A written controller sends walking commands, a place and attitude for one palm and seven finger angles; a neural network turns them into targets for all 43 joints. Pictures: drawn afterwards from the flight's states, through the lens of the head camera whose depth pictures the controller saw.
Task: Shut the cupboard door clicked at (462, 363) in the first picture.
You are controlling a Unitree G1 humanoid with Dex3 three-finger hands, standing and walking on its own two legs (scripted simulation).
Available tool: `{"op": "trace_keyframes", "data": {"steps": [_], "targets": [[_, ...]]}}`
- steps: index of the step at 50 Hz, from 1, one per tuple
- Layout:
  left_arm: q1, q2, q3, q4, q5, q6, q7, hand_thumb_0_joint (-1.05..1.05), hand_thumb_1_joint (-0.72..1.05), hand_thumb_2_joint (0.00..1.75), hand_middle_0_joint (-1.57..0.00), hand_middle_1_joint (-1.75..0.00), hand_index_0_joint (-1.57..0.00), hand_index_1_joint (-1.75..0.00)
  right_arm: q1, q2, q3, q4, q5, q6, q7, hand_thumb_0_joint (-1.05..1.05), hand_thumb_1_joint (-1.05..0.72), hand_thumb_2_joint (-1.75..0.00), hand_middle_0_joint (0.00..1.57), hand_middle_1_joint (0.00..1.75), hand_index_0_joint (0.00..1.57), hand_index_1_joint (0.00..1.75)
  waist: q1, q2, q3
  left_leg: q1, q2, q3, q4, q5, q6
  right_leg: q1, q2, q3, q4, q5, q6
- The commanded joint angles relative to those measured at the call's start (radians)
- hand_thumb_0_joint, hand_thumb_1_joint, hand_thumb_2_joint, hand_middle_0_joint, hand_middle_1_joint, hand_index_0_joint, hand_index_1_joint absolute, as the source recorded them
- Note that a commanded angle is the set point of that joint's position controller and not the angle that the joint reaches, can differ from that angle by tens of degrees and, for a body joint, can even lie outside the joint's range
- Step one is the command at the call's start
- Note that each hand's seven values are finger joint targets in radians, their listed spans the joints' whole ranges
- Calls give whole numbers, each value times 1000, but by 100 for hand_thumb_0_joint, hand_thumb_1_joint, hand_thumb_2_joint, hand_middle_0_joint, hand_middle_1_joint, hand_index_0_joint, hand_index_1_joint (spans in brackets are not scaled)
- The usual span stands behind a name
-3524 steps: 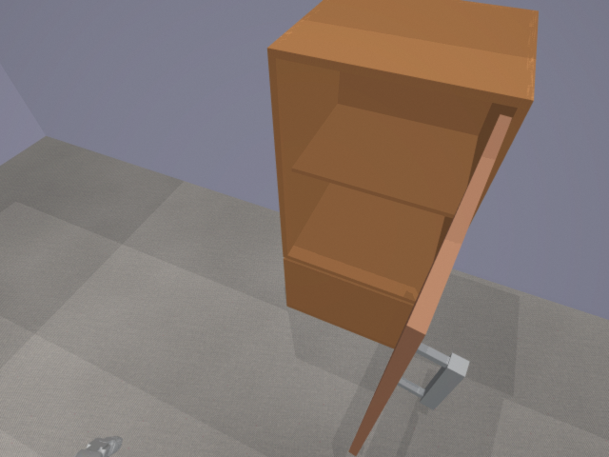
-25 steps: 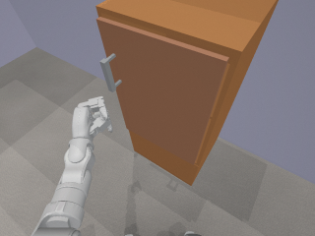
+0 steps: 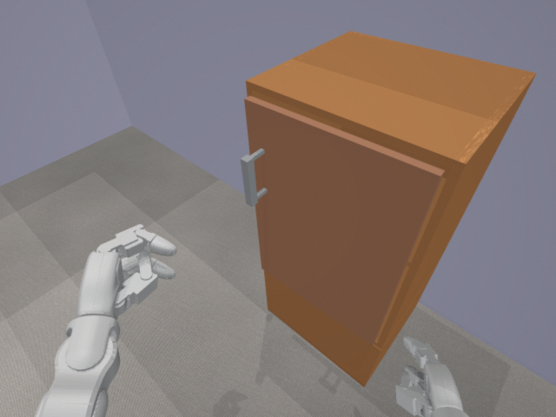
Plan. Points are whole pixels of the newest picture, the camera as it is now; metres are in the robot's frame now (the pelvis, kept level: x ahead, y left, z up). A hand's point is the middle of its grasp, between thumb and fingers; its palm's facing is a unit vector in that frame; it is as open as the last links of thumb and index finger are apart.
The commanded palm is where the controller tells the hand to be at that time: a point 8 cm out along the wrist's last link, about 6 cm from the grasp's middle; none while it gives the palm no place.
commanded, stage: draw the hand back to the body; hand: left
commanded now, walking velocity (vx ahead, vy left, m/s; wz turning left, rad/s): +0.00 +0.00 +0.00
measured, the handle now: (255, 177) +0.61 +0.12 -0.01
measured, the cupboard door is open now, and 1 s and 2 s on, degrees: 1 1 1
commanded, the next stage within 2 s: step back with the hand held close in 0.74 s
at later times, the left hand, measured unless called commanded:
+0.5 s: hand (30, 306) +0.18 +0.29 +0.16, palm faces +0.51 -0.76 -0.41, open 7.0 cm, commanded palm +0.14 +0.31 +0.18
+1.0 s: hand (46, 303) +0.18 +0.27 +0.16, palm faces +0.46 -0.77 -0.43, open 7.4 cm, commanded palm +0.13 +0.30 +0.18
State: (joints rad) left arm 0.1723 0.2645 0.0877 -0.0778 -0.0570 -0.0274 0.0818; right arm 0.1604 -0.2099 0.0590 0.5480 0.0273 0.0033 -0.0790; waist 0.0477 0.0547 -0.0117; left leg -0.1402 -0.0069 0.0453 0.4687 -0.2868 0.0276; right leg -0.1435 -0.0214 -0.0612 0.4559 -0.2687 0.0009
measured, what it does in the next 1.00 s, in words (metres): stands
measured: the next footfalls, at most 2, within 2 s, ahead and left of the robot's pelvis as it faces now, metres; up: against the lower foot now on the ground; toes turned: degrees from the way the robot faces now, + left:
none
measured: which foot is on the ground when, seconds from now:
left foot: down 0.00-1.00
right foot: down 0.00-1.00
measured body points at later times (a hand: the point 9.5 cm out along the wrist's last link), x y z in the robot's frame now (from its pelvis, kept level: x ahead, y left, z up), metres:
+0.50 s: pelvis +0.00 +0.01 +0.00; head -0.03 -0.02 +0.45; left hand +0.15 +0.32 +0.19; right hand +0.18 -0.21 -0.09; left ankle -0.02 +0.10 -0.74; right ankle -0.01 -0.12 -0.74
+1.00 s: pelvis -0.01 +0.00 +0.00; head -0.03 -0.02 +0.45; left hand +0.15 +0.31 +0.19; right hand +0.17 -0.23 -0.09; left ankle -0.02 +0.10 -0.74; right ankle -0.01 -0.12 -0.74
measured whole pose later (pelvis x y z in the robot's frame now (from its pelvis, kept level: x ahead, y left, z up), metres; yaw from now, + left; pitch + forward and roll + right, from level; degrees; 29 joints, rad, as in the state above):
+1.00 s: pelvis -0.01 +0.00 +0.00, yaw +0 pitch -2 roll -1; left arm 0.48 0.34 0.38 -0.37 -0.05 -0.13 0.12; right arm 0.20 -0.24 0.01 0.61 0.01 -0.06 -0.07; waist 0.04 0.09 -0.02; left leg -0.18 0.01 0.04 0.48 -0.27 0.03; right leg -0.16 0.00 -0.07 0.41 -0.22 0.00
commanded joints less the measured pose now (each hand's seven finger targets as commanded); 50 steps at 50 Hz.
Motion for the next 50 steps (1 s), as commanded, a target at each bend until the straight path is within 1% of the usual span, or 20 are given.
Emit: {"op": "trace_keyframes", "data": {"steps": [1, 2, 7, 11, 13, 18, 19, 21, 24, 27, 29, 31, 33, 36, 43, 44, 45, 46, 48, 50], "targets": [[-88, 155, 123, -306, 0, -54, 15, 0, 90, 90, -67, -81, -67, -81, -87, -116, -46, -134, -16, -62, -5, 0, -90, -90, 20, 30, 20, 30, -14, -37, -102, 46, 31, -39, -97, 345, -11, 73, 21, 10, -77, 289, -21], [-71, 145, 124, -337, -3, -51, 14, 0, 90, 90, -64, -78, -64, -78, -89, -112, -47, -140, -17, -62, -4, 0, -90, -90, 20, 30, 20, 30, -14, -18, -106, 50, 32, -38, -100, 357, -12, 89, 14, 11, -73, 298, -20], [11, 198, 216, -424, -1, -51, 25, 0, 90, 90, -50, -63, -50, -63, -93, -110, -55, -131, -21, -72, 0, 0, -90, -90, 20, 30, 20, 30, -3, 9, -112, 49, 29, -35, -104, 358, -17, 110, 12, 11, -80, 293, -19], [97, 244, 293, -467, -2, -57, 36, 0, 90, 90, -39, -51, -39, -51, -96, -117, -63, -117, -21, -90, 1, 0, -90, -90, 20, 30, 20, 30, 9, 2, -99, 40, 31, -38, -101, 375, -18, 108, 16, 9, -84, 292, -17], [116, 248, 313, -509, -3, -68, 41, 0, 90, 90, -34, -45, -34, -45, -91, -111, -65, -114, -21, -103, 3, 0, -90, -90, 20, 30, 20, 30, 9, 44, -95, 39, 30, -39, -101, 376, -23, 104, 12, 4, -77, 279, -17], [206, 292, 407, -525, -11, -87, 49, 0, 90, 90, -20, -30, -20, -30, -90, -114, -76, -102, -17, -126, 2, 0, -90, -90, 20, 30, 20, 30, 18, 16, -50, 7, 34, -41, -114, 302, -25, 85, 15, 2, -84, 223, -16], [212, 250, 371, -481, -9, -86, 45, 0, 90, 90, -20, -30, -20, -30, -87, -115, -74, -95, -17, -128, 3, 0, -90, -90, 20, 30, 20, 30, 10, -7, -6, -10, 33, -40, -123, 265, -24, 57, 17, 0, -91, 195, -14], [201, 214, 333, -457, -9, -87, 39, 0, 90, 90, -20, -30, -20, -30, -84, -126, -82, -89, -14, -135, 3, 0, -90, -90, 20, 30, 20, 30, -1, -23, 23, -10, 36, -38, -131, 222, -17, 33, 15, 4, -110, 160, -12], [157, 233, 338, -463, -4, -96, 44, 0, 90, 90, -20, -30, -20, -30, -82, -132, -86, -87, -15, -139, -2, 0, -90, -90, 20, 30, 20, 30, 0, -30, 4, -4, 31, -39, -137, 171, -9, 33, 14, 9, -107, 120, -11], [133, 254, 349, -513, 1, -107, 49, 0, 90, 90, -20, -30, -20, -30, -90, -128, -83, -89, -16, -150, -6, 0, -90, -90, 20, 30, 20, 30, 9, 19, -40, 6, 26, -42, -137, 169, -8, 62, 11, 14, -102, 119, -15], [153, 265, 364, -523, 0, -110, 52, 0, 90, 90, -20, -30, -20, -30, -89, -124, -82, -86, -19, -159, -7, 0, -90, -90, 20, 30, 20, 30, 14, 23, -56, 10, 23, -38, -129, 192, -9, 73, 12, 13, -96, 145, -16], [179, 287, 392, -510, -4, -110, 54, 0, 90, 90, -20, -30, -20, -30, -89, -124, -82, -81, -22, -162, -9, 0, -90, -90, 20, 30, 20, 30, 21, -2, -53, -4, 23, -40, -126, 205, -10, 88, 13, 16, -101, 160, -18], [168, 270, 376, -521, -3, -113, 52, 0, 90, 90, -20, -30, -20, -30, -96, -113, -77, -81, -19, -164, -7, 0, -90, -90, 20, 30, 20, 30, 15, 37, -24, -5, 24, -32, -127, 190, -12, 68, 12, 17, -104, 147, -17], [184, 268, 384, -488, -6, -110, 50, 0, 90, 90, -20, -30, -20, -30, -94, -116, -79, -75, -19, -166, -7, 0, -90, -90, 20, 30, 20, 30, 17, 22, 10, -21, 26, -35, -135, 175, -13, 60, 15, 17, -119, 131, -19], [182, 253, 368, -479, -11, -112, 42, 0, 90, 90, -20, -30, -20, -30, -92, -116, -82, -80, -19, -162, -5, 0, -90, -90, 20, 30, 20, 30, 13, -2, -4, -1, 26, -25, -134, 167, -6, 54, 11, 24, -124, 123, -12], [75, 356, 463, -542, -2, -150, 50, 0, 90, 90, -20, -30, -20, -30, -84, -147, -91, -113, -12, -140, -3, 0, -90, -90, 20, 30, 20, 30, -26, 1, 25, -84, 48, -38, -78, 90, 15, -17, -43, 126, -169, 150, -17], [168, 300, 421, -468, -3, -157, 46, 0, 90, 90, -20, -30, -20, -30, -74, -137, -92, -93, -18, -127, -6, 0, -90, -90, 20, 30, 20, 30, -34, -55, 13, -74, 41, -50, -47, 80, 14, -45, -74, 141, -185, 132, -27], [184, 311, 427, -485, 2, -167, 47, 0, 90, 90, -20, -30, -20, -30, -74, -137, -98, -96, -21, -119, -4, 0, -90, -90, 20, 30, 20, 30, -32, -74, -3, -74, 37, -51, -21, 98, 12, -52, -91, 157, -188, 159, -36], [232, 280, 398, -486, 3, -178, 48, 0, 90, 90, -20, -30, -20, -30, -68, -136, -100, -98, -20, -104, -3, 0, -90, -90, 20, 30, 20, 30, -41, -62, -54, -64, 43, -50, 0, 145, 4, -49, -112, 151, -151, 211, -46], [276, 286, 406, -493, 0, -182, 55, 0, 90, 90, -20, -30, -20, -30, -66, -142, -107, -106, -20, -89, -6, 0, -90, -90, 20, 30, 20, 30, -43, -35, -90, -61, 58, -52, -16, 213, 2, -37, -96, 127, -102, 280, -36]]}}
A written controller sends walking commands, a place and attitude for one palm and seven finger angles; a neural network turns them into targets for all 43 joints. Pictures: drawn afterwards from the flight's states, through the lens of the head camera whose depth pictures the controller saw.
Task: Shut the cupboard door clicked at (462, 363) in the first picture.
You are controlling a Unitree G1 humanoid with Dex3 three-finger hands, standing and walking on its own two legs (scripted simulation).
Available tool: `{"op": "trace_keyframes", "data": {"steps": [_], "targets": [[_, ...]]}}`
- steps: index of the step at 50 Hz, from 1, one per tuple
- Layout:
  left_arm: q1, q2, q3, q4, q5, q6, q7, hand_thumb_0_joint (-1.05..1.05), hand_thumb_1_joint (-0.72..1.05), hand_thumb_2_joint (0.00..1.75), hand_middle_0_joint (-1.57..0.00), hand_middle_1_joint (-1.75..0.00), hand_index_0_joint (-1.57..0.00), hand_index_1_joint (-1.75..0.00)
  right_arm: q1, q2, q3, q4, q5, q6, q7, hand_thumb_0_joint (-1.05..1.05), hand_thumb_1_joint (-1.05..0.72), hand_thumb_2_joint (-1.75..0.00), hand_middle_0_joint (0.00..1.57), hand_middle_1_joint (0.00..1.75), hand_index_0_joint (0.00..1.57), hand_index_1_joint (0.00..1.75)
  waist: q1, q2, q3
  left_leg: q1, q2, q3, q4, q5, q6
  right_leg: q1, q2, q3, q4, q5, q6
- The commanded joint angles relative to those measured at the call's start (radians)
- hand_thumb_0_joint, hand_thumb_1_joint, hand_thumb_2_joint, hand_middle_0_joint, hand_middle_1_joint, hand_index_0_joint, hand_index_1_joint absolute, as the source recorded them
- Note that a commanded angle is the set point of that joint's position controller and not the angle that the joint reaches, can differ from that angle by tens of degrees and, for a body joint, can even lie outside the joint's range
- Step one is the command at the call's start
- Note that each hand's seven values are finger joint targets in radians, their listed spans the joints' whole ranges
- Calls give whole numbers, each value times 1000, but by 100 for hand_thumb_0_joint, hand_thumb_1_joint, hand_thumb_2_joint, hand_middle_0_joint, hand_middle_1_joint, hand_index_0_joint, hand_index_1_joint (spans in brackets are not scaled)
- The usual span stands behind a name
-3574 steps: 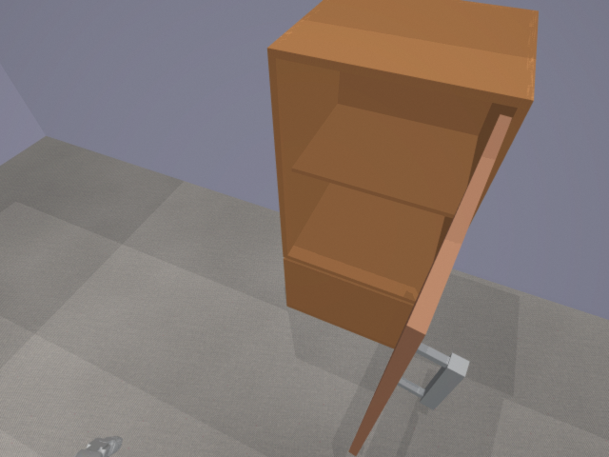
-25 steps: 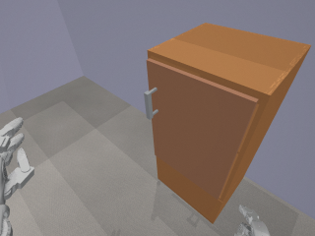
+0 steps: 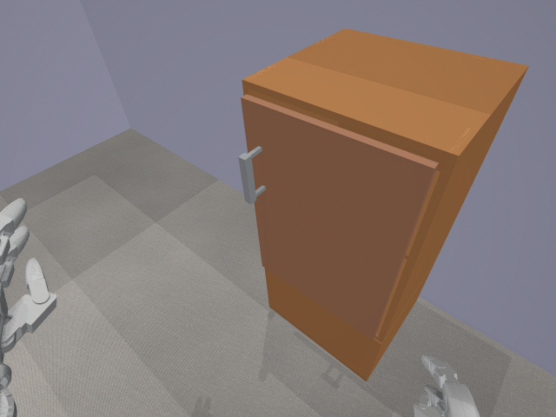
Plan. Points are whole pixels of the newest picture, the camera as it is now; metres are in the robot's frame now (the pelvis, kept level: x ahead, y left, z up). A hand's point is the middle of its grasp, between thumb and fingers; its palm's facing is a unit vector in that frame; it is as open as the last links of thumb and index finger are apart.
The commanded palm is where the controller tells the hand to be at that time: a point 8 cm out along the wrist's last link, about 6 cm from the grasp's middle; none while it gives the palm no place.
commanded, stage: step back with the hand held close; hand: left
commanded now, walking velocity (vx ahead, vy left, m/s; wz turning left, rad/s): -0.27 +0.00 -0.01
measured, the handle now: (253, 175) +0.63 +0.12 -0.01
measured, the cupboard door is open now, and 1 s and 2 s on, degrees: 1 1 1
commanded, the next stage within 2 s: stop stepping back and stand still in 1.30 s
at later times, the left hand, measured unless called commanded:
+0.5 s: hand out of the picture +0.13 +0.29 +0.16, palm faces +0.46 -0.75 -0.48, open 7.4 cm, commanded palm +0.08 +0.32 +0.17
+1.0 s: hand out of the picture +0.05 +0.29 +0.16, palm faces +0.48 -0.76 -0.44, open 7.4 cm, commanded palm -0.01 +0.32 +0.17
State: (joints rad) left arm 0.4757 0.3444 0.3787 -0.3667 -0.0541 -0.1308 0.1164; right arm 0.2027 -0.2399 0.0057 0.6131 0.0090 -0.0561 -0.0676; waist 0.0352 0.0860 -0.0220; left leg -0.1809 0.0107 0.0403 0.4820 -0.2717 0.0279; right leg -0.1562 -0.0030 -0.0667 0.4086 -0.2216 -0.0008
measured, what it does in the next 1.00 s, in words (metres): shifts its weight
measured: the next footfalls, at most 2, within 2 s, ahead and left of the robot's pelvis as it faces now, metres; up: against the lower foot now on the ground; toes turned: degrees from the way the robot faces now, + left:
right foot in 1.48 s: -0.30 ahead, -0.09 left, +0.00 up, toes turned -1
left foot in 1.60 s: -0.13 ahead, +0.14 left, +0.00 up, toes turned +1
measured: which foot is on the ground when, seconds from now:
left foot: down 0.00-1.00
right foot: down 0.00-1.00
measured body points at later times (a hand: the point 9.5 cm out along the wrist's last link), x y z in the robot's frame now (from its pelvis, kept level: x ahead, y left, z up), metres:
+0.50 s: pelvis -0.07 +0.02 -0.02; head -0.07 +0.02 +0.43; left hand +0.10 +0.32 +0.19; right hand +0.10 -0.23 -0.09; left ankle -0.01 +0.10 -0.74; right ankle +0.00 -0.12 -0.74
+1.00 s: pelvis -0.15 +0.02 -0.02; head -0.13 +0.04 +0.43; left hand +0.02 +0.33 +0.18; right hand +0.03 -0.22 -0.10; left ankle -0.01 +0.10 -0.74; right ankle -0.13 -0.12 -0.74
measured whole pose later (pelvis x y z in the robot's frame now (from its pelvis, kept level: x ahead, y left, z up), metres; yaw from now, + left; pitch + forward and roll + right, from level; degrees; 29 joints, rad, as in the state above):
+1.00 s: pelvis -0.15 +0.02 -0.02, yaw +1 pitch +0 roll -4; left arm 0.52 0.40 0.46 -0.52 -0.04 -0.27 0.15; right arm 0.18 -0.21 -0.01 0.64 0.00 -0.11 -0.07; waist 0.01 0.03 0.03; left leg -0.52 0.04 0.03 0.59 -0.08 0.05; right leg -0.30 0.09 0.04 0.59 -0.30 0.01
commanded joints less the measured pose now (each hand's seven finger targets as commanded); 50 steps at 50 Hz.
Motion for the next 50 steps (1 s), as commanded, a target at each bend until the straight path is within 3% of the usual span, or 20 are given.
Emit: {"op": "trace_keyframes", "data": {"steps": [1, 6, 9, 12, 16, 20, 22, 25, 28, 31, 34, 38, 40, 41, 43, 44, 46, 47, 48, 50], "targets": [[-14, 222, 131, -217, -4, -79, 23, 0, 90, 90, -20, -30, -20, -30, -113, -117, -57, -175, -1, -24, -21, 0, -90, -90, 20, 30, 20, 30, -29, -44, -101, -23, 49, -55, -35, 265, 0, -1, -106, 116, -22, 297, -30], [30, 270, 184, -263, -10, -72, 35, 0, 90, 90, -20, -30, -20, -30, -114, -123, -64, -211, 3, 13, -33, 0, -90, -90, 20, 30, 20, 30, -24, -39, -169, -66, 78, -71, -40, 446, -6, 75, -72, 84, 92, 447, -10], [55, 260, 178, -278, -11, -70, 40, 0, 90, 90, -20, -30, -20, -30, -105, -120, -66, -227, 8, 26, -34, 0, -90, -90, 20, 30, 20, 30, -30, -54, -163, -118, 89, -77, -42, 403, -2, 77, -69, 93, 117, 433, -6], [63, 251, 172, -290, -9, -68, 44, 0, 90, 90, -20, -30, -20, -30, -101, -121, -64, -232, 7, 26, -36, 0, -90, -90, 20, 30, 20, 30, -32, -32, -141, -188, 98, -90, -63, 287, 7, 80, -64, 101, 128, 361, -3], [49, 270, 201, -310, 4, -85, 50, 0, 90, 90, -20, -30, -20, -30, -98, -134, -67, -233, 4, 9, -40, 0, -90, -90, 20, 30, 20, 30, -28, 13, -94, -364, 123, -135, -137, 29, 41, 135, -27, 98, 167, 229, 14], [14, 238, 184, -298, 20, -105, 53, 0, 90, 90, -20, -30, -20, -30, -78, -133, -63, -234, 7, -14, -39, 0, -90, -90, 20, 30, 20, 30, -37, 15, -28, -566, 141, -161, -188, -315, 69, 183, -14, 110, 221, 117, 17], [-14, 235, 183, -306, 31, -119, 53, 0, 90, 90, -20, -30, -20, -30, -73, -131, -62, -230, 5, -28, -40, 0, -90, -90, 20, 30, 20, 30, -40, 20, -21, -609, 140, -166, -182, -384, 76, 191, -15, 120, 233, 83, 16], [-41, 234, 184, -302, 41, -132, 58, 0, 90, 90, -20, -30, -20, -30, -54, -133, -66, -222, 1, -44, -36, 0, -90, -90, 20, 30, 20, 30, -44, -31, -10, -615, 113, -150, -108, -440, 72, 126, -40, 173, 178, -41, 2], [-55, 242, 176, -328, 36, -141, 65, 0, 90, 90, -20, -30, -20, -30, -46, -121, -62, -205, -7, -57, -30, 0, -90, -90, 20, 30, 20, 30, -49, -102, -10, -464, 61, -124, 6, -352, 41, -55, -102, 251, 38, -169, -34], [-50, 266, 188, -332, 31, -145, 81, 0, 90, 90, -20, -30, -20, -30, -40, -120, -61, -186, -13, -60, -26, 0, -90, -90, 20, 30, 20, 30, -54, -103, -16, -347, 42, -118, 38, -285, 22, -179, -125, 249, -41, -266, -49], [-43, 257, 183, -346, 34, -157, 89, 0, 90, 90, -20, -30, -20, -30, -46, -121, -55, -188, -8, -61, -28, 0, -90, -90, 20, 30, 20, 30, -57, -30, -12, -419, 82, -165, -64, -355, 42, -118, -67, 173, 28, -256, -18], [-2, 278, 244, -386, 38, -181, 81, 0, 90, 90, -20, -30, -20, -30, -69, -127, -64, -192, -10, -86, -34, 0, -90, -90, 20, 30, 20, 30, -38, 124, -99, -602, 214, -286, -245, -340, 86, 182, 57, 82, 352, 92, 20], [45, 259, 254, -332, 49, -187, 64, 0, 90, 90, -20, -30, -20, -30, -76, -140, -79, -192, -11, -97, -28, 0, -90, -90, 20, 30, 20, 30, -33, 159, -71, -756, 271, -309, -284, -542, 118, 275, 95, 100, 438, -23, 27], [50, 267, 273, -297, 57, -191, 58, 0, 90, 90, -20, -30, -20, -30, -82, -148, -84, -194, -18, -103, -28, 0, -90, -90, 20, 30, 20, 30, -31, 169, -34, -810, 281, -330, -294, -567, 131, 294, 110, 103, 446, -24, 28], [43, 239, 233, -303, 31, -200, 45, 0, 90, 90, -20, -30, -20, -30, -70, -125, -74, -165, -22, -112, -20, 0, -90, -90, 20, 30, 20, 30, -38, 57, -7, -611, 244, -290, -211, -355, 99, 134, 88, 109, 292, -24, 10], [49, 233, 220, -315, 20, -203, 40, 0, 90, 90, -20, -30, -20, -30, -68, -123, -74, -151, -21, -115, -16, 0, -90, -90, 20, 30, 20, 30, -39, 38, -33, -526, 220, -259, -182, -310, 80, 87, 75, 121, 228, -5, 0], [6, 242, 191, -358, 10, -211, 44, 0, 90, 90, -20, -30, -20, -30, -66, -112, -71, -125, -23, -120, -12, 0, -90, -90, 20, 30, 20, 30, -52, -2, -105, -279, 141, -164, -71, -54, 27, -65, 2, 208, 108, 120, -30], [-22, 221, 151, -365, 2, -211, 46, 0, 90, 90, -20, -30, -20, -30, -81, -94, -66, -123, -12, -124, -14, 0, -90, -90, 20, 30, 20, 30, -54, -27, -162, -158, 113, -112, -24, 66, 1, -120, -22, 215, 88, 176, -30], [-31, 252, 163, -385, 5, -208, 49, 0, 90, 90, -20, -30, -20, -30, -87, -103, -76, -121, -10, -124, -16, 0, -90, -90, 20, 30, 20, 30, -54, -50, -213, -96, 103, -90, 7, 65, -5, -143, -22, 228, 76, 148, -17], [-16, 283, 192, -383, 8, -200, 52, 0, 90, 90, -20, -30, -20, -30, -105, -99, -76, -138, -12, -112, -18, 0, -90, -90, 20, 30, 20, 30, -55, -59, -169, -144, 87, -84, 10, -132, -3, -195, -39, 261, 7, -72, -26]]}}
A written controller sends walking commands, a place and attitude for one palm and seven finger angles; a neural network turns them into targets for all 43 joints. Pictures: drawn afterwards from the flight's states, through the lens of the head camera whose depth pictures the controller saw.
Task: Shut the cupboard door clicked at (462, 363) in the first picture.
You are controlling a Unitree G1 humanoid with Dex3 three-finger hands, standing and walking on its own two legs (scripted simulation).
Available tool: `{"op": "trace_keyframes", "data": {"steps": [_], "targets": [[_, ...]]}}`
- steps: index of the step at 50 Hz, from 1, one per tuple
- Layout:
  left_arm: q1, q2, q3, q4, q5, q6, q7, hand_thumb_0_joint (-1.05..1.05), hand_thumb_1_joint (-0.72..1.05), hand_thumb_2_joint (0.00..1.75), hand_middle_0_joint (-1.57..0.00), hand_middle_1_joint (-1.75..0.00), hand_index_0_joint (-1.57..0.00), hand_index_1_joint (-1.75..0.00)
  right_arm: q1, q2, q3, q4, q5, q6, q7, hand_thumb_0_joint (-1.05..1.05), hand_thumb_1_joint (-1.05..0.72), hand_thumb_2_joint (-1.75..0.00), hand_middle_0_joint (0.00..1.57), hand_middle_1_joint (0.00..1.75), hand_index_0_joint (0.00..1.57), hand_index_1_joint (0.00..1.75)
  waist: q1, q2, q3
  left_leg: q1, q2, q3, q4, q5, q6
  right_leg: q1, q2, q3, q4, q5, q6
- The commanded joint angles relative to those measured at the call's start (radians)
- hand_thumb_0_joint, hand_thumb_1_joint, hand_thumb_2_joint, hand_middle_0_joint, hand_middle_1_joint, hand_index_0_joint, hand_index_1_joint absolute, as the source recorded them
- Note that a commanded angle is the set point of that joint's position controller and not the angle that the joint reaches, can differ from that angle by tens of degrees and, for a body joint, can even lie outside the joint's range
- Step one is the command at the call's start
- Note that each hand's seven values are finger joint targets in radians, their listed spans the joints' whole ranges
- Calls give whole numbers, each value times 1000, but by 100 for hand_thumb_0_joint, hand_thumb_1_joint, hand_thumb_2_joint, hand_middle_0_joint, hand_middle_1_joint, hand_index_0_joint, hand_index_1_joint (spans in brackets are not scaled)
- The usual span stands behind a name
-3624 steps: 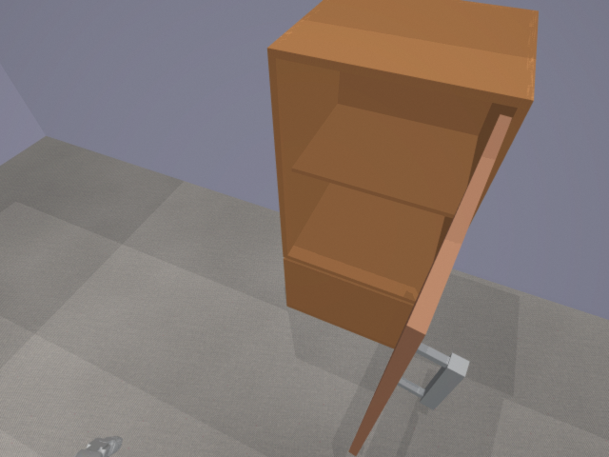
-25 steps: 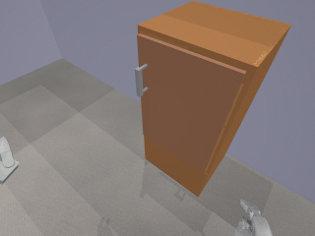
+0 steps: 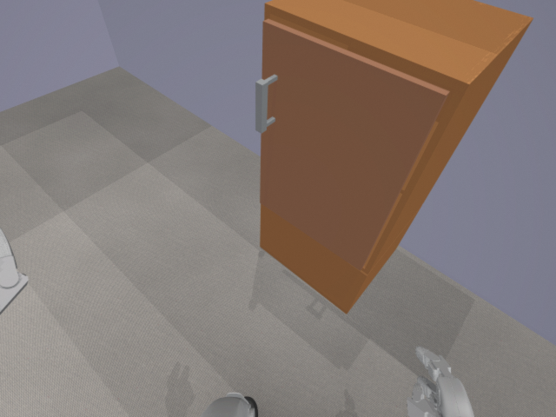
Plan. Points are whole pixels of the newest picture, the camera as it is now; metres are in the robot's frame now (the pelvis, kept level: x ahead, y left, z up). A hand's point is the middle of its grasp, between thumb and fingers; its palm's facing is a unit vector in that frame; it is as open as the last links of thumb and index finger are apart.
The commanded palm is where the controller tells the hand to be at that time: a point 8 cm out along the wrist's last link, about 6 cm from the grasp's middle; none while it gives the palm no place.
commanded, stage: step back with the hand held close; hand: left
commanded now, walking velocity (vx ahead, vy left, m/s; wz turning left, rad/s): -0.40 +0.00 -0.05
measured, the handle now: (266, 104) +0.78 +0.09 +0.01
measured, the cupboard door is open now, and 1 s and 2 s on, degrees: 1 1 1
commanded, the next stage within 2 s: stop stepping back and stand still in 0.30 s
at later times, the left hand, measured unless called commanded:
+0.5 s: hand out of the picture +0.07 +0.32 +0.19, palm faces +0.47 -0.80 -0.38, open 7.5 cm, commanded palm +0.03 +0.35 +0.20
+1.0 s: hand out of the picture -0.02 +0.43 +0.20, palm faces +0.49 -0.82 -0.31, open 7.4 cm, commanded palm -0.07 +0.45 +0.20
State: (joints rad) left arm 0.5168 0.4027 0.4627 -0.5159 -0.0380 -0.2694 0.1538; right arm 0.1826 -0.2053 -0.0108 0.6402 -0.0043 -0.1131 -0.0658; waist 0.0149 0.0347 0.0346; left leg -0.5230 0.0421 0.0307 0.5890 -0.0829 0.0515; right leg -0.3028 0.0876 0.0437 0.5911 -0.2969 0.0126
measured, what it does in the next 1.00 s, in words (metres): walks backwards: right foot, then left foot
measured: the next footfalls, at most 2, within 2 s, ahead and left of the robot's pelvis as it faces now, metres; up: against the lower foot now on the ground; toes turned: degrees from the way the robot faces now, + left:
right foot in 0.48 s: -0.16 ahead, -0.10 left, +0.00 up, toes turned -2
left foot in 0.60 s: +0.02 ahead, +0.13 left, +0.00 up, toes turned -1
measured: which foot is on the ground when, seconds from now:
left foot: down 0.00-0.46, up 0.48-0.58, down 0.60-0.78, up 0.80-1.00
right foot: down 0.00-0.22, up 0.24-0.46, down 0.48-0.60, up 0.62-0.80, down 0.82-1.00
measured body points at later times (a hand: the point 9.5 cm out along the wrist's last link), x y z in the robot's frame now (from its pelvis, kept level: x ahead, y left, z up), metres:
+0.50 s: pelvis -0.12 +0.05 -0.01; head -0.11 +0.10 +0.44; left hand +0.04 +0.36 +0.21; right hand +0.08 -0.16 -0.06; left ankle +0.10 +0.10 -0.71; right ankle -0.20 -0.10 -0.72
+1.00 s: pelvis -0.24 +0.16 +0.01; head -0.28 +0.20 +0.46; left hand -0.05 +0.47 +0.22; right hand -0.14 -0.11 -0.07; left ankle -0.21 +0.28 -0.69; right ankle -0.24 +0.04 -0.72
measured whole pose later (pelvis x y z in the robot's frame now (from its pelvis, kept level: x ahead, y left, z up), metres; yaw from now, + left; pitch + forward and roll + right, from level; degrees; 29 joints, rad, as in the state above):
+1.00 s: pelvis -0.24 +0.16 +0.01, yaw -4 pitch -1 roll -2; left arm 0.43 0.43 0.44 -0.45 -0.03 -0.17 0.18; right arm 0.32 -0.22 -0.01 0.71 -0.01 -0.03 -0.07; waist 0.00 -0.06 -0.11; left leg -0.41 0.10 0.07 0.86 -0.42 0.00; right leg -0.26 -0.03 -0.12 0.58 -0.38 -0.07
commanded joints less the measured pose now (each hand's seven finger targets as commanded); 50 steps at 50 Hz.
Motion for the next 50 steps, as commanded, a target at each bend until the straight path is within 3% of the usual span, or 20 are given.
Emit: {"op": "trace_keyframes", "data": {"steps": [1, 6, 9, 12, 14, 19, 21, 24, 26, 28, 30, 32, 34, 38, 39, 40, 41, 42, 45, 50], "targets": [[-34, 254, 140, -228, -7, -55, 18, 0, 90, 90, -20, -30, -20, -30, -86, -134, -60, -168, -4, -47, -20, 0, -90, -90, 20, 30, 20, 30, -32, -26, -196, 180, 39, -73, -71, -350, -37, -85, -153, 178, -221, -78, -57], [-48, 262, 132, -171, 3, -43, 36, 0, 90, 90, -20, -30, -20, -30, -66, -110, -48, -150, -9, -1, -20, 0, -90, -90, 20, 30, 20, 30, -51, -118, -108, 295, -40, -36, 133, -208, -74, -314, -273, 202, -337, -49, -113], [-70, 245, 109, -171, -4, -47, 25, 0, 90, 90, -20, -30, -20, -30, -79, -128, -43, -174, 8, 1, -27, 0, -90, -90, 20, 30, 20, 30, -51, 21, -45, 218, 37, -142, -122, -298, -38, -270, -117, 63, -230, -143, -38], [-61, 245, 161, -184, -1, -60, 9, 0, 90, 90, -20, -30, -20, -30, -114, -161, -57, -194, -6, -39, -33, 0, -90, -90, 20, 30, 20, 30, -10, 302, -138, -247, 312, -447, -598, -764, 58, 250, 73, -43, 382, -143, -3], [-75, 251, 153, -246, -21, -64, -1, 0, 90, 90, -20, -30, -20, -30, -112, -132, -71, -175, -10, -57, -12, 0, -90, -90, 20, 30, 20, 30, 8, 167, -241, -13, 269, -287, -506, -514, 14, 156, 59, -55, 440, -229, -25], [-22, 205, 95, -247, -61, -33, 3, 0, 90, 90, -20, -30, -20, -30, -90, -111, -55, -142, -8, -73, 13, 0, -90, -90, 20, 30, 20, 30, -5, 234, -265, 190, 250, -88, -484, -397, -84, 138, 12, -136, 53, -306, -44], [-62, 232, 112, -263, -48, -38, 5, 0, 90, 90, -20, -30, -20, -30, -59, -112, -57, -124, -24, -58, 16, 0, -90, -90, 20, 30, 20, 30, -12, 147, -235, 244, 179, -21, -344, -388, -149, 86, -55, -81, -203, -260, -73], [-175, 301, 128, -284, -22, -46, 34, 0, 90, 90, -20, -30, -20, -30, -41, -113, -47, -86, -37, -44, 14, 0, -90, -90, 20, 30, 20, 30, -18, -201, -120, 377, 16, -45, 446, -280, -135, -397, -466, 277, -472, -269, -240], [-274, 237, 52, -251, -14, 7, 7, 0, 90, 90, -20, -30, -20, -30, -41, -113, -42, -107, 1, -35, -1, 0, -90, -90, 20, 30, 20, 30, -34, -259, -91, 287, 10, -122, 437, -297, -93, -297, -347, 152, -314, -300, -198], [-268, 188, 27, -142, -12, 50, 13, 0, 90, 90, -20, -30, -20, -30, -38, -124, -24, -103, 9, -30, -26, 0, -90, -90, 20, 30, 20, 30, -77, 75, 8, 322, 26, -106, -7, -228, -74, -249, -192, -10, -68, -203, -78], [-321, 196, 41, -190, -11, 38, 21, 0, 90, 90, -20, -30, -20, -30, -52, -132, -14, -144, 15, -62, -30, 0, -90, -90, 20, 30, 20, 30, -46, 341, 0, 159, 201, -431, -421, -516, 1, -80, -23, -53, 164, -210, -1], [-268, 265, 117, -246, -18, 28, 15, 0, 90, 90, -20, -30, -20, -30, -67, -123, -21, -149, -5, -72, -17, 0, -90, -90, 20, 30, 20, 30, -23, 278, -106, 90, 243, -540, -648, -900, -171, -5, 54, -63, 411, -271, -18], [-101, 232, 106, -299, -31, 47, -1, 0, 90, 90, -20, -30, -20, -30, -89, -108, -35, -175, -12, -65, 11, 0, -90, -90, 20, 30, 20, 30, 15, 270, -166, 54, 187, -300, -637, -722, -256, 140, 77, -131, 416, -230, -44], [169, 221, 97, -322, -38, 81, -2, 0, 90, 90, -20, -30, -20, -30, -71, -91, -38, -207, -9, -25, 30, 0, -90, -90, 20, 30, 20, 30, 17, 166, -212, -55, 37, 21, -295, -525, -208, 447, 46, -199, -91, -275, -109], [168, 247, 112, -321, -27, 89, -3, 0, 90, 90, -20, -30, -20, -30, -27, -80, -36, -178, 8, -9, 30, 0, -90, -90, 20, 30, 20, 30, 16, -94, -179, -22, -50, 153, 115, -418, -169, 295, -127, -54, -250, -227, -169], [60, 267, 131, -349, -19, 79, 2, 0, 90, 90, -20, -30, -20, -30, -31, -100, -54, -159, 24, 3, 27, 0, -90, -90, 20, 30, 20, 30, -4, -309, -79, -79, -49, 11, 598, -391, -112, 11, -410, 275, -383, -243, -272], [-64, 316, 200, -345, -19, 52, 19, 0, 90, 90, -20, -30, -20, -30, -22, -120, -45, -136, -8, 9, 18, 0, -90, -90, 20, 30, 20, 30, -48, -205, -41, -155, -14, -72, 768, -367, -92, -117, -509, 369, -455, -345, -341], [-174, 391, 254, -246, -28, 22, 29, 0, 90, 90, -20, -30, -20, -30, -33, -108, -21, -139, -35, 13, 20, 0, -90, -90, 20, 30, 20, 30, -78, -147, -37, -61, 81, -94, 746, -336, -89, -212, -490, 268, -406, -306, -209], [-170, 208, 81, -10, 1, 64, 28, 0, 90, 90, -20, -30, -20, -30, -50, -118, -45, -126, -1, 16, -11, 0, -90, -90, 20, 30, 20, 30, -49, -104, 41, -2, 59, 17, 500, -323, -61, -245, -367, 232, -432, -639, -216], [-221, 185, -5, -170, 7, 52, 45, 0, 90, 90, -20, -30, -20, -30, -22, -112, -19, -127, -7, -12, -40, 0, -90, -90, 20, 30, 20, 30, -66, 4, -24, 316, 4, 116, -103, -332, -45, -124, -216, -44, -96, -375, -141]]}}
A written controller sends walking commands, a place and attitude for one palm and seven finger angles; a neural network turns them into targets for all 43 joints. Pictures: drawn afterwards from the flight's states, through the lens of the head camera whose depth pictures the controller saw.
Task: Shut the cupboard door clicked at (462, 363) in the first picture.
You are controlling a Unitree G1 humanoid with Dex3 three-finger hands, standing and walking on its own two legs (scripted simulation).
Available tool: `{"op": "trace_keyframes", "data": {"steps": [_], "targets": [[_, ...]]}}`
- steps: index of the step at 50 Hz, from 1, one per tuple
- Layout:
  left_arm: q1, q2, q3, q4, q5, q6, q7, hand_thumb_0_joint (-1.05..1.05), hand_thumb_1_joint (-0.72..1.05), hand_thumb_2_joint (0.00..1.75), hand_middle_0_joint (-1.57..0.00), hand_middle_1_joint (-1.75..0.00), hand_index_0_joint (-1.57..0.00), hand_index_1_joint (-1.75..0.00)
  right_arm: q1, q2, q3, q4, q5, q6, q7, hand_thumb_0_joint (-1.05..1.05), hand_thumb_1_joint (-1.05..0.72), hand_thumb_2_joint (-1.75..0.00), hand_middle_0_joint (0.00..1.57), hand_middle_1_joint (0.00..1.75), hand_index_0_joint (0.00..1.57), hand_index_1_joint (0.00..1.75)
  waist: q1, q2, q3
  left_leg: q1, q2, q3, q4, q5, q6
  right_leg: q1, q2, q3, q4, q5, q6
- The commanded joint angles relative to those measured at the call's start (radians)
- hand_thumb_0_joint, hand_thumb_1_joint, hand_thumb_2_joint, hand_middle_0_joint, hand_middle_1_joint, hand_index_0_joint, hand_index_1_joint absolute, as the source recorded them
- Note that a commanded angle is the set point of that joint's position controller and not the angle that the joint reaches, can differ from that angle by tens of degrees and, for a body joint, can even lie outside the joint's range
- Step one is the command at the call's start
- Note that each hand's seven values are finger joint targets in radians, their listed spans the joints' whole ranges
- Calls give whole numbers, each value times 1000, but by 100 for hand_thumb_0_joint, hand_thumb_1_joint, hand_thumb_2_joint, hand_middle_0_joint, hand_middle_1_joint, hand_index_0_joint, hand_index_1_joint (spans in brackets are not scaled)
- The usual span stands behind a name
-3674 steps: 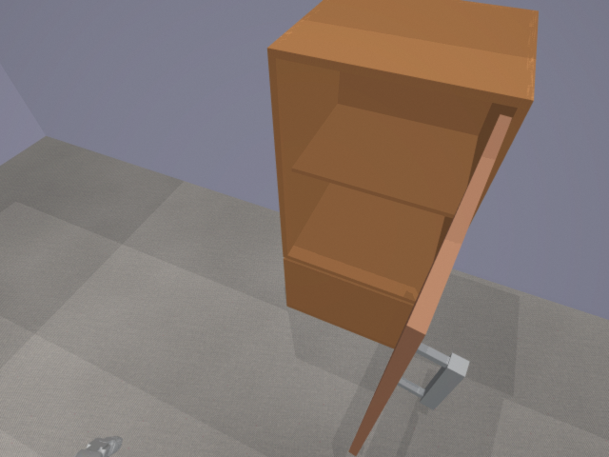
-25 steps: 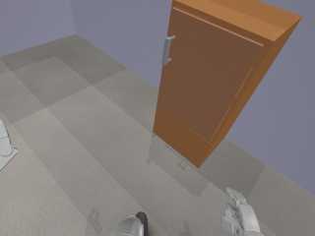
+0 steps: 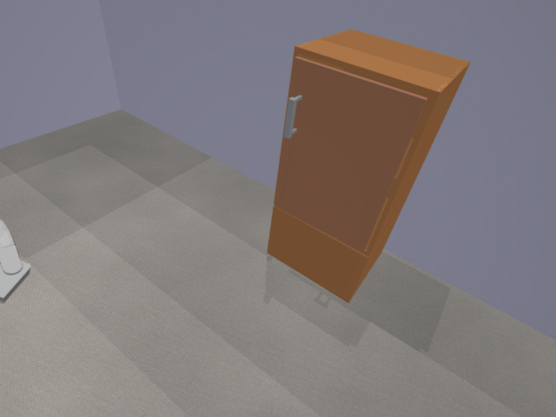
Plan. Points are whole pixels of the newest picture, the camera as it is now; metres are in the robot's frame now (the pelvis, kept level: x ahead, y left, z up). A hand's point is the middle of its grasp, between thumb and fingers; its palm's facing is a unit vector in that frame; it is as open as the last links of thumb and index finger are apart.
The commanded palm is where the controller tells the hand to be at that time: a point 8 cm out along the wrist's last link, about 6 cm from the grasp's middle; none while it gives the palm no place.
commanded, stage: stop stepping back and stand still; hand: left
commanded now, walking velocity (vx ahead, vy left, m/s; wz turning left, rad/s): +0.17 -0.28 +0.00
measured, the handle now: (293, 116) +1.01 +0.00 +0.00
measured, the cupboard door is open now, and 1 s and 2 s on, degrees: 1 1 1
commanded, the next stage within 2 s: let the arm hang, fingers relaxed in 0.40 s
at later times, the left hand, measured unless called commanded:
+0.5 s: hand (21, 291) +0.19 +0.29 +0.16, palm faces +0.42 -0.79 -0.45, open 7.4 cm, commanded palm none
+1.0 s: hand out of the picture -0.05 +0.22 -0.16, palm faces +0.04 -0.97 -0.25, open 7.1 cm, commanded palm none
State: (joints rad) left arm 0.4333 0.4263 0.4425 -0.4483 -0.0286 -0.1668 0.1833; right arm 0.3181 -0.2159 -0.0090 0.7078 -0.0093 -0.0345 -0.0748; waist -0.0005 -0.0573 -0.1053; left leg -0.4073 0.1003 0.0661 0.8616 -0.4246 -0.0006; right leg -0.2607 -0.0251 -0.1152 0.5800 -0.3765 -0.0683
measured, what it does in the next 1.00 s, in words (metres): steps on the spot: left foot, then right foot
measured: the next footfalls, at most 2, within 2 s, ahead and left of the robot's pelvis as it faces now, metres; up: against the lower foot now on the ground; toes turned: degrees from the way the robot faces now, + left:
left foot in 0.04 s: +0.04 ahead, +0.14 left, -0.01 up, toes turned +6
right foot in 0.42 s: -0.05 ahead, -0.09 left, -0.01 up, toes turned -2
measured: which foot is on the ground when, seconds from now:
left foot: up 0.00-0.02, down 0.04-1.00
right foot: down 0.00-0.04, up 0.06-0.40, down 0.42-1.00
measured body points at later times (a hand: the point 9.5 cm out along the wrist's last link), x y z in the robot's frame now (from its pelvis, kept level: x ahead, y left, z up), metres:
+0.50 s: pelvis -0.02 +0.03 +0.00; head -0.02 +0.04 +0.45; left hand +0.16 +0.33 +0.18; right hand +0.13 -0.19 -0.10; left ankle +0.01 +0.14 -0.73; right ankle -0.08 -0.07 -0.73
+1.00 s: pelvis -0.03 +0.02 +0.01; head -0.01 +0.01 +0.46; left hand -0.05 +0.27 -0.14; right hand -0.02 -0.21 -0.15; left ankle +0.00 +0.14 -0.73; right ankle -0.09 -0.08 -0.73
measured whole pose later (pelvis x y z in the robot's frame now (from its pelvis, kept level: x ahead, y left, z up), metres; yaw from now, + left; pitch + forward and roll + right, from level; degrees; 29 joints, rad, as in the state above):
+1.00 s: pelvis -0.03 +0.02 +0.01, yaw +2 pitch -1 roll +0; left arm 0.32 0.20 0.01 1.07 0.01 0.02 0.03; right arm 0.27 -0.17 0.00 1.07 -0.01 0.04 -0.02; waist -0.01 0.01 0.05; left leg -0.25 0.03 0.06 0.46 -0.19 0.00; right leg -0.08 0.01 -0.07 0.42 -0.33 -0.02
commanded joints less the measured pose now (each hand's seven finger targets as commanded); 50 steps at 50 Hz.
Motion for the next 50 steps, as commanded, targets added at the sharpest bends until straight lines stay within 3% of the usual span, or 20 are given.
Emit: {"op": "trace_keyframes", "data": {"steps": [1, 2, 4, 7, 9, 17, 19, 21, 22, 23, 24, 25, 27, 29, 32, 35, 38, 40, 43, 50], "targets": [[-104, 175, 34, -295, -19, -58, 13, 0, 90, 90, -20, -30, -20, -30, -149, -137, -35, -223, 5, -103, -35, 0, -90, -90, 20, 30, 20, 30, -50, 295, 107, 254, 91, -177, -552, -38, 66, -227, -14, 43, 177, -190, 7], [-110, 200, 65, -366, -11, -79, 8, 0, 90, 90, -20, -30, -20, -30, -163, -144, -40, -240, 1, -104, -23, 0, -90, -90, 20, 30, 20, 30, -36, 425, 127, 307, 282, -483, -629, 27, 132, -381, 67, 7, 359, -189, 61], [-33, 249, 135, -360, -12, -96, -23, 0, 90, 90, -20, -30, -20, -30, -192, -123, -43, -232, -8, -99, 1, 0, -90, -90, 20, 30, 20, 30, -34, 300, 155, 79, 341, -571, -744, -280, 167, -330, -1, 137, 535, -69, 61], [9, 222, 133, -427, 10, -111, -26, 0, 90, 90, -20, -30, -20, -30, -195, -108, -45, -224, -9, -98, 19, 0, -90, -90, 20, 30, 20, 30, -13, 293, 151, 27, 255, -286, -691, -172, 112, -237, -15, 86, 430, 71, 61], [71, 197, 128, -362, 7, -92, -20, 0, 90, 90, -20, -30, -20, -30, -174, -105, -42, -223, -10, -85, 18, 0, -90, -90, 20, 30, 20, 30, -10, 323, 113, 14, 229, -186, -690, -169, 86, -136, 17, 31, 307, 55, 58], [55, 150, 51, -210, -18, -3, -14, 0, 90, 90, -20, -30, -20, -30, -158, -94, -20, -239, 2, -51, -8, 0, -90, -90, 20, 30, 20, 30, -30, 260, 65, 104, 149, -103, -604, -113, 44, 107, 91, -62, -153, -8, 53], [36, 179, 68, -227, -15, 5, -10, 0, 90, 90, -20, -30, -20, -30, -151, -92, -20, -235, 1, -46, -4, 0, -90, -90, 20, 30, 20, 30, -35, 175, 38, 27, 106, -81, -462, -17, 37, 207, 20, 38, -213, 29, 17], [25, 248, 130, -259, -9, -5, 5, 0, 90, 90, -20, -30, -20, -30, -141, -75, -17, -226, -3, -47, 5, 0, -90, -90, 20, 30, 20, 30, -38, 42, -13, -58, 23, -14, -206, 118, 7, 240, -179, 268, -227, 240, -72], [22, 259, 145, -257, -19, -25, 12, 0, 90, 90, -20, -30, -20, -30, -152, -70, -9, -221, -1, -57, 8, 0, -90, -90, 20, 30, 20, 30, -33, -14, -18, -93, -8, 12, -131, 158, -5, 264, -233, 286, -189, 546, -92], [46, 186, 90, -223, -29, -20, 7, 0, 90, 90, -20, -30, -20, -30, -154, -69, -26, -222, 28, -64, 9, 0, -90, -90, 20, 30, 20, 30, -20, -154, -20, -116, -51, 6, -76, 80, -20, 278, -232, 307, -168, 648, -112], [45, 195, 97, -252, -26, -27, 8, 0, 90, 90, -20, -30, -20, -30, -187, -80, -27, -239, 33, -64, 8, 0, -90, -90, 20, 30, 20, 30, -10, -165, 22, -129, -43, -2, -76, 28, -16, 259, -245, 319, -164, 720, -117], [14, -96, -315, 516, 88, 119, -128, 0, 90, 90, -20, -30, -20, -30, -216, -144, -40, -59, 0, -89, 91, 0, -90, -90, 20, 30, 20, 30, -38, -76, 127, -195, 19, -8, 16, 33, -16, 122, -331, 123, -27, 939, -80], [-4, -106, -333, 571, 57, 184, -173, 0, 90, 90, -20, -30, -20, -30, -64, -129, -33, -72, -1, -11, 83, 0, -90, -90, 20, 30, 20, 30, -46, -35, 58, 18, -37, -28, -157, 327, -2, 30, -183, 58, 110, 829, -12], [-31, -119, -378, 645, 50, 193, -182, 0, 90, 90, -20, -30, -20, -30, -67, -199, -38, -78, -16, 7, 73, 0, -90, -90, 20, 30, 20, 30, -18, 17, 24, 133, 100, -183, -240, 667, 81, -80, -75, 13, 185, 369, 76], [-157, -118, -389, 820, 40, 197, -167, 0, 90, 90, -20, -30, -20, -30, -73, -232, -26, -47, -36, 10, 58, 0, -90, -90, 20, 30, 20, 30, -23, 124, 89, 133, 210, -401, -416, 893, 174, -101, -7, 85, 236, -81, 86], [-121, -95, -389, 1057, 38, 184, -164, 0, 90, 90, -20, -30, -20, -30, -122, -207, -15, 24, -27, 23, 52, 0, -90, -90, 20, 30, 20, 30, 19, 172, 2, 159, 114, -244, -382, 756, 110, 85, -21, 117, -32, 109, 77], [-116, -57, -395, 1243, 42, 154, -161, 0, 90, 90, -20, -30, -20, -30, -127, -104, -2, 97, -14, 37, 54, 0, -90, -90, 20, 30, 20, 30, -5, -11, -1, 110, -42, -65, -310, 374, -1, 170, -167, 249, -162, 553, -3], [-126, -119, -388, 1301, 46, 143, -159, 0, 90, 90, -20, -30, -20, -30, -88, -65, -9, 157, -21, 36, 52, 0, -90, -90, 20, 30, 20, 30, -20, 82, -3, 172, -39, -60, -359, 356, -3, 160, -170, 225, -155, 630, -19], [-125, -126, -404, 1371, 38, 151, -156, 0, 90, 90, -20, -30, -20, -30, -57, -67, -12, 231, -12, 38, 46, 0, -90, -90, 20, 30, 20, 30, -18, 142, 12, 261, -6, -79, -389, 480, 16, 127, -107, 160, -194, 463, 22], [-93, -155, -427, 1515, 36, 160, -153, 0, 90, 90, -20, -30, -20, -30, -11, -51, -10, 355, -5, 49, 42, 0, -90, -90, 20, 30, 20, 30, -21, 28, 179, 263, 8, -83, -473, 348, 18, 51, -84, 153, -304, 211, 25]]}}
